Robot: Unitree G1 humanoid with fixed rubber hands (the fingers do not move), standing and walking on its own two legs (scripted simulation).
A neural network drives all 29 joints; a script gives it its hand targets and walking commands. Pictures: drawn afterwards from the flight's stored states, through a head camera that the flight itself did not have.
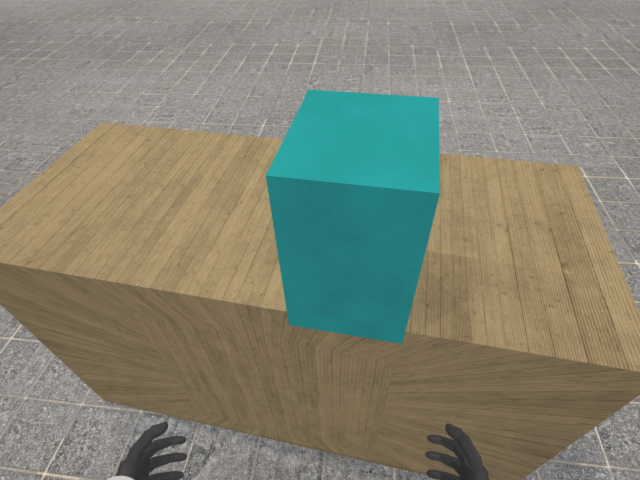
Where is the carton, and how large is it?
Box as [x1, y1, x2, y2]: [266, 90, 439, 343]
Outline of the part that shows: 308,90 266,174 289,324 401,343 439,194 438,98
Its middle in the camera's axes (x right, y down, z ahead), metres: +0.06 -0.03 +0.56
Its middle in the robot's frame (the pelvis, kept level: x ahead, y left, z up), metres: +0.45 -0.02 +0.09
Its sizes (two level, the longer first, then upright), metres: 0.204 0.177 0.289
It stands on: a pedestal, 0.71 m high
